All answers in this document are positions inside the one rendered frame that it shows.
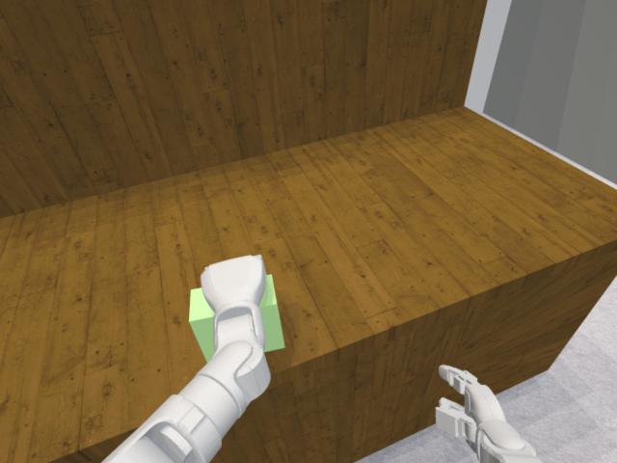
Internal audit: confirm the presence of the left robot hand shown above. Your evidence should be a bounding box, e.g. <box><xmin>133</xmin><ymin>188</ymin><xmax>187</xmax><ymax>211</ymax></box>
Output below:
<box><xmin>201</xmin><ymin>255</ymin><xmax>267</xmax><ymax>313</ymax></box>

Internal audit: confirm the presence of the right robot hand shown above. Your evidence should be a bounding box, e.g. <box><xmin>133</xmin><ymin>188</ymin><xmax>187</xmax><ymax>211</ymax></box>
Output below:
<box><xmin>436</xmin><ymin>365</ymin><xmax>507</xmax><ymax>453</ymax></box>

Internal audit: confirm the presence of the robot left upper arm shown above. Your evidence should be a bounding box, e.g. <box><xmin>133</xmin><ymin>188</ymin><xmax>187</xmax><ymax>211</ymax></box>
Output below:
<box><xmin>115</xmin><ymin>436</ymin><xmax>174</xmax><ymax>463</ymax></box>

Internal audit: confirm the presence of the sponge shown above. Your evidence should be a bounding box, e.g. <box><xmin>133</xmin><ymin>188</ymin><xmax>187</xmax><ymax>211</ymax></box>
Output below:
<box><xmin>189</xmin><ymin>274</ymin><xmax>285</xmax><ymax>362</ymax></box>

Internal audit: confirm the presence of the right robot forearm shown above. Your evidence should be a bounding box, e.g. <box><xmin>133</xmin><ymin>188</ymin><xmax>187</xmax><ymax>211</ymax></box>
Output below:
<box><xmin>475</xmin><ymin>420</ymin><xmax>543</xmax><ymax>463</ymax></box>

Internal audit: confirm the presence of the table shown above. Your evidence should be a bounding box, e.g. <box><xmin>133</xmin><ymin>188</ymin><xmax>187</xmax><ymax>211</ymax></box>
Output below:
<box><xmin>0</xmin><ymin>0</ymin><xmax>617</xmax><ymax>463</ymax></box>

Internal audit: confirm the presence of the left robot forearm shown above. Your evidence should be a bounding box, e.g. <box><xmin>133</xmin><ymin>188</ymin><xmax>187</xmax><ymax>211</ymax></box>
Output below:
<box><xmin>101</xmin><ymin>301</ymin><xmax>271</xmax><ymax>463</ymax></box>

